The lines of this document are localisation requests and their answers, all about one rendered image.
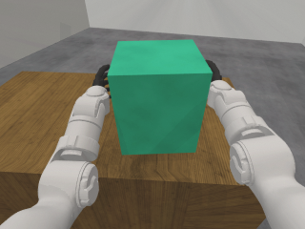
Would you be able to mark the robot right upper arm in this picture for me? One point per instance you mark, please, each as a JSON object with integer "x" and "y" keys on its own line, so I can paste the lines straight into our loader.
{"x": 265, "y": 164}

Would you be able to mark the right robot forearm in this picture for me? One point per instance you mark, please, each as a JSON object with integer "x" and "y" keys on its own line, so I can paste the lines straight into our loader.
{"x": 236, "y": 114}

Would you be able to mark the carton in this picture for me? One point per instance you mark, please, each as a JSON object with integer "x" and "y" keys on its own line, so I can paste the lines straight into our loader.
{"x": 159, "y": 91}

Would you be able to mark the pedestal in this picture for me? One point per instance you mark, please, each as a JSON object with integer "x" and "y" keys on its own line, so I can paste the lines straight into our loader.
{"x": 148, "y": 191}

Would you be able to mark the robot right hand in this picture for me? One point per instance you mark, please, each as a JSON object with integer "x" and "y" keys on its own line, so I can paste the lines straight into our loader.
{"x": 216, "y": 73}

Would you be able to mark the robot left upper arm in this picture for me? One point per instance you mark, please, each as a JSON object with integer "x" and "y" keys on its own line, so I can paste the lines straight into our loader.
{"x": 66, "y": 187}

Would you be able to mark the robot left hand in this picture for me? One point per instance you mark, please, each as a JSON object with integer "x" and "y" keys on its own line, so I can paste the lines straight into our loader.
{"x": 100, "y": 76}

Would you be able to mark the left robot forearm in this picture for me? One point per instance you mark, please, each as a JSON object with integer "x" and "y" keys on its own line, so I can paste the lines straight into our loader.
{"x": 80, "y": 141}

